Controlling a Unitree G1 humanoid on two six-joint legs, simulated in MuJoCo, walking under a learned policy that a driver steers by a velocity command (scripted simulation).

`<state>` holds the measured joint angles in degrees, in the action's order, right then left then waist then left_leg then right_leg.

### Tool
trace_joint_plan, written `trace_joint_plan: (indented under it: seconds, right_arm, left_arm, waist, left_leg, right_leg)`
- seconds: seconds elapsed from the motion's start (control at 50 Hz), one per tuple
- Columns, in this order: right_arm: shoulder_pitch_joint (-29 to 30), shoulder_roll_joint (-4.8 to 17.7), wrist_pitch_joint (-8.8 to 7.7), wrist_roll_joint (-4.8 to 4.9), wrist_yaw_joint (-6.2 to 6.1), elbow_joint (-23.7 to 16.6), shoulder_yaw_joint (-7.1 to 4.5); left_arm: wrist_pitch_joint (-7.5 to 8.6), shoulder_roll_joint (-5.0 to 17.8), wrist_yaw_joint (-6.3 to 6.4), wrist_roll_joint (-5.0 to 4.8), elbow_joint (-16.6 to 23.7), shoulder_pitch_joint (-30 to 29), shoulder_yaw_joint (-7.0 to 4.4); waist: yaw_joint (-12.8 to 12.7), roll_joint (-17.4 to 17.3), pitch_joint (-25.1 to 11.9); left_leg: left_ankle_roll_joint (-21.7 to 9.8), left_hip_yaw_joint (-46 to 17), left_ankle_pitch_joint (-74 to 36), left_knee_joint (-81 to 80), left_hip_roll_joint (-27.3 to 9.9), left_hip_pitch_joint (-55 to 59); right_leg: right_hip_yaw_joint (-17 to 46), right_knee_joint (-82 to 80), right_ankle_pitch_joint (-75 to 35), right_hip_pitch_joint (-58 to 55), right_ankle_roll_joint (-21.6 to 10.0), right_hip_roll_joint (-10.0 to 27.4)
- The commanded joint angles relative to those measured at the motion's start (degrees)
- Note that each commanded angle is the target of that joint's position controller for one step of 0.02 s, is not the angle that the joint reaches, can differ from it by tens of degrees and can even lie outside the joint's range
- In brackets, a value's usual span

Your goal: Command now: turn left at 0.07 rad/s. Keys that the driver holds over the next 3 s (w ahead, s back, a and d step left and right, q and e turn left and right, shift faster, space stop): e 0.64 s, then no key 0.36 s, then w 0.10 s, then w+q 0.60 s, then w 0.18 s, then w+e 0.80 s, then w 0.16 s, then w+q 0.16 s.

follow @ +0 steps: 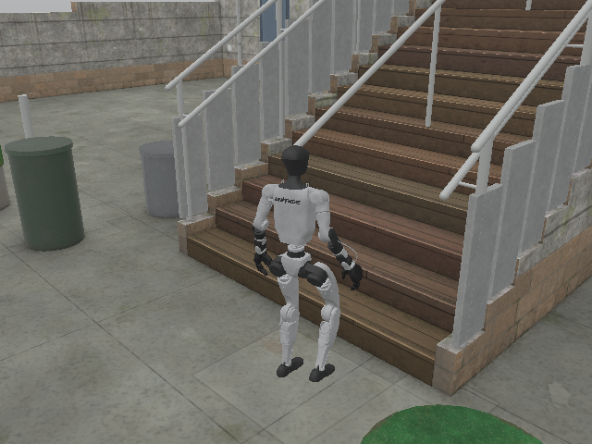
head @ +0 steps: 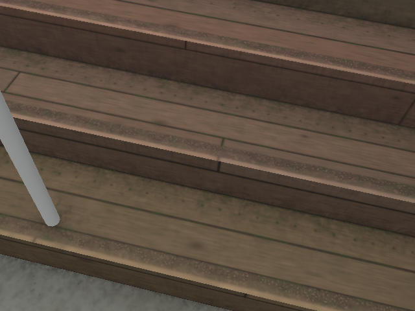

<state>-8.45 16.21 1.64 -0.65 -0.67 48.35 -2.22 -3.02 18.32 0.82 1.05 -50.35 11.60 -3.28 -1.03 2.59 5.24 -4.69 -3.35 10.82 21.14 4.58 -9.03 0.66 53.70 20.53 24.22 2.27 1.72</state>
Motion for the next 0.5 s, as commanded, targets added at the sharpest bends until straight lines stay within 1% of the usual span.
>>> trace_joint_plan:
  seconds: [0.02, 0.04, 0.08, 0.1, 0.14, 0.16, 0.18, 0.2, 0.22, 0.24, 0.26, 0.28, 0.3, 0.32, 0.34, 0.36, 0.38, 0.4, 0.44, 0.46, 0.48, 0.5]
  right_arm:
    - [-0.98, 4.72, -1.3, -0.84, -0.97, -0.49, 0.49]
    - [-0.87, 5.23, -1.47, -1.06, -1.18, 0.24, 0.75]
    - [-0.57, 7.86, -1.47, -1.02, -1.52, 1.19, 0.35]
    - [-0.37, 8.9, -1.36, -0.77, -1.65, 1.48, 0.06]
    - [0.07, 9.84, -1.12, -0.14, -1.87, 1.89, -0.42]
    - [0.45, 9.77, -0.91, -0.21, -1.8, 1.96, -0.63]
    - [0.74, 10.15, -0.77, -0.1, -1.82, 2.18, -0.96]
    - [0.45, 9.49, -1.02, 0.2, -2.18, 2.07, -1.04]
    - [0.99, 9.0, -1.14, 0.05, -2.34, 1.28, -1.1]
    - [1.21, 7.15, -0.93, 0.18, -2.38, 0.14, -1.02]
    - [3.04, 5.74, -0.59, 0.18, -3.06, 0.32, -0.74]
    - [3.92, 5.51, -0.31, -0.1, -2.76, 0.14, -0.82]
    - [3.23, 5.21, -0.16, 0.03, -2.24, 0.54, -0.86]
    - [2.88, 5.27, -0.17, 0.15, -1.85, 0.65, -0.98]
    - [2.68, 5.54, -0.34, 0.06, -1.56, 0.63, -1.06]
    - [2.74, 5.68, -0.55, -0.02, -1.37, 0.64, -1.01]
    - [3.15, 5.47, -0.68, -0.04, -1.25, 0.52, -0.9]
    - [3.67, 5.29, -0.74, 0.08, -1.28, 0.16, -0.8]
    - [3.86, 5.33, -0.86, 0.49, -1.49, -0.55, -0.66]
    - [3.37, 5.79, -1.13, -0.11, -1.31, -0.7, -0.7]
    - [2.47, 6.2, -1.45, -0.01, -1.38, -0.64, -0.82]
    - [1.03, 6.52, -1.69, 0.19, -1.46, -0.44, -0.89]
  left_arm:
    - [-0.12, 2.08, 0.13, -0.19, 1.07, 0.3, 0.14]
    - [-0.11, 1.77, 0.16, -0.32, 0.54, 0.25, 0.35]
    - [0.12, 2.9, 0.34, -0.59, -0.02, 0.09, 0.18]
    - [0.33, 3.5, 0.4, -0.71, -0.18, 0.23, 0.05]
    - [0.97, 3.47, 0.43, -0.87, -0.62, 1.03, 0.08]
    - [1.45, 3.42, 0.28, -0.68, -1.05, 1.59, 0.09]
    - [1.97, 2.74, 0.26, -0.53, -1.28, 2.22, 0.34]
    - [2.46, 2.92, 0.37, 0.5, -1.42, 2.7, 0.51]
    - [2.98, 5.63, 0.69, 0.76, -1.29, 2.78, -0.08]
    - [3.07, 9.88, 0.4, -0.24, -1.38, 2.61, -1.25]
    - [2.96, 9.54, -0.05, -0.55, -1.35, 3.8, -1.46]
    - [3.0, 8.54, -0.18, -0.42, -1.48, 4.86, -1.26]
    - [2.69, 8.57, 0.06, -0.52, -1.38, 3.25, -1.58]
    - [2.31, 8.42, 0.46, -0.55, -0.87, 1.06, -1.82]
    - [1.89, 7.87, 0.72, -0.63, -0.43, -0.73, -1.92]
    - [1.5, 7.31, 0.73, -0.58, -0.14, -1.52, -1.96]
    - [1.2, 7.13, 0.63, -0.59, -0.17, -0.98, -2.07]
    - [1.02, 7.38, 0.54, -0.62, -0.44, 0.07, -2.29]
    - [0.8, 8.64, 0.38, -0.49, -0.83, 1.12, -2.9]
    - [0.7, 8.38, 0.23, -0.19, -0.51, 1.0, -2.97]
    - [0.59, 8.52, 0.05, 0.12, -0.1, -0.26, -3.16]
    - [0.47, 8.93, -0.15, 0.15, 0.43, -1.88, -3.38]
  waist:
    - [1.74, -9.0, -5.86]
    - [1.88, -9.19, -5.26]
    - [2.01, -9.56, -4.08]
    - [1.89, -9.41, -3.79]
    - [1.27, -8.47, -3.76]
    - [0.75, -7.65, -3.92]
    - [-0.17, -6.95, -3.9]
    - [-0.55, -4.61, -4.62]
    - [0.3, -1.01, -5.37]
    - [1.68, 5.24, -4.78]
    - [-0.93, 8.39, -3.42]
    - [-1.89, 8.67, -3.41]
    - [-0.59, 5.87, -3.59]
    - [0.63, 4.64, -3.21]
    - [1.47, 4.26, -3.33]
    - [1.42, 4.35, -4.21]
    - [0.66, 4.64, -4.92]
    - [-0.16, 4.86, -5.61]
    - [-1.07, 5.4, -6.97]
    - [-0.97, 5.82, -7.39]
    - [-0.72, 6.3, -7.84]
    - [0.06, 7.0, -8.19]
  left_leg:
    - [-6.16, -8.44, -17.36, -6.1, -15.3, 3.87]
    - [-5.89, -8.0, -15.44, -6.26, -15.29, 2.65]
    - [-6.08, -8.46, -14.11, -5.25, -15.86, 2.0]
    - [-6.4, -8.99, -14.96, -4.31, -16.51, 2.34]
    - [-6.67, -9.3, -18.34, -1.95, -17.4, 3.36]
    - [-6.03, -8.6, -19.5, -0.63, -17.18, 3.34]
    - [-5.0, -7.65, -20.06, 0.76, -16.71, 2.84]
    - [-3.45, -7.6, -17.48, 2.52, -16.21, 1.39]
    - [-1.4, -4.48, -13.13, 7.14, -12.72, -1.26]
    - [1.36, 2.09, -1.82, 12.24, -4.66, -6.88]
    - [2.74, 4.8, 11.49, 19.26, 0.15, -10.82]
    - [2.91, 2.27, 21.9, 29.05, 0.39, -14.22]
    - [3.29, 0.63, 21.69, 34.23, -0.6, -14.67]
    - [3.75, 0.0, 19.23, 35.44, -1.66, -15.4]
    - [4.4, -0.24, 16.96, 34.02, -2.49, -15.55]
    - [5.22, 0.48, 15.79, 31.51, -2.4, -15.64]
    - [5.98, 1.46, 15.51, 29.41, -1.89, -15.72]
    - [6.47, 1.8, 15.54, 27.35, -1.73, -15.81]
    - [6.72, 1.56, 15.15, 23.0, -1.73, -14.27]
    - [6.93, 0.92, 15.22, 20.99, -1.48, -13.33]
    - [6.7, 0.55, 14.15, 18.39, -1.28, -11.3]
    - [6.4, 0.69, 13.28, 15.03, -0.95, -8.61]
  right_leg:
    - [1.03, -8.81, 0.4, -4.28, -0.57, 0.65]
    - [1.0, -12.05, 0.93, -7.05, -1.0, 0.1]
    - [0.6, -15.4, 2.26, -9.1, -1.83, -1.35]
    - [0.43, -16.35, 2.79, -9.05, -2.22, -1.71]
    - [-0.33, -19.27, 2.05, -9.34, -2.96, -2.05]
    - [-0.61, -22.05, 0.65, -10.23, -3.27, -2.28]
    - [-0.45, -27.12, -4.41, -12.18, -3.65, -2.06]
    - [2.51, -30.74, -10.03, -14.59, -4.32, -0.94]
    - [8.84, -31.16, -19.69, -16.68, -5.73, 3.2]
    - [18.81, -31.06, -33.32, -17.33, -10.42, 9.8]
    - [26.41, -33.98, -41.51, -17.07, -16.19, 16.01]
    - [28.34, -36.03, -43.34, -17.96, -19.54, 18.04]
    - [25.01, -36.05, -41.32, -17.34, -19.64, 15.68]
    - [22.06, -35.58, -38.9, -16.94, -18.06, 12.92]
    - [19.9, -35.28, -35.98, -17.22, -16.17, 10.46]
    - [18.65, -34.86, -34.13, -18.53, -14.81, 8.45]
    - [18.6, -34.4, -33.77, -19.68, -14.46, 7.63]
    - [19.41, -33.95, -33.93, -20.8, -14.54, 7.73]
    - [21.48, -33.22, -34.27, -21.34, -14.62, 8.35]
    - [23.29, -33.1, -34.32, -20.73, -14.12, 8.85]
    - [23.9, -33.28, -33.16, -19.45, -13.27, 8.51]
    - [24.3, -32.96, -31.98, -17.84, -12.32, 7.74]
